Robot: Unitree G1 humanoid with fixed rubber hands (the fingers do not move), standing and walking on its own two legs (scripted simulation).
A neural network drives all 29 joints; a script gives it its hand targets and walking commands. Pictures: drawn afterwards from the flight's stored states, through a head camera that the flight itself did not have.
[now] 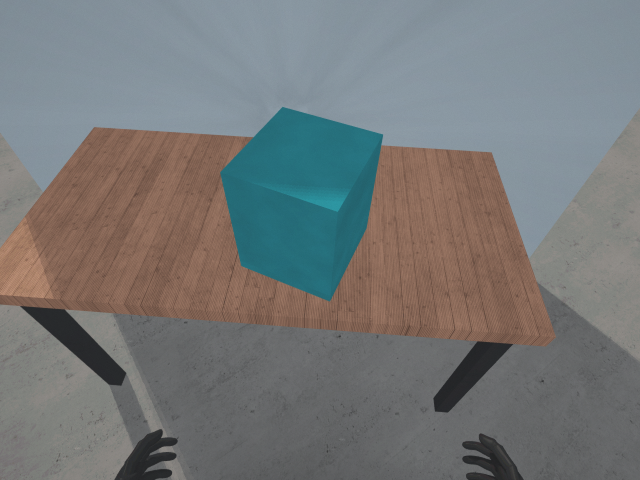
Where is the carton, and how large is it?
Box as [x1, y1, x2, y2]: [220, 107, 382, 300]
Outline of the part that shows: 282,107 220,172 240,262 242,266 327,300 330,300 366,228 382,134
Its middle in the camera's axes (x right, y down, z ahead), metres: -0.02 -0.07 +0.74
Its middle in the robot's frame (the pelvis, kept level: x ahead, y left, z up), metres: +0.58 +0.03 -0.05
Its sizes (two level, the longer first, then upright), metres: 0.210 0.200 0.250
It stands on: a table, 0.59 m high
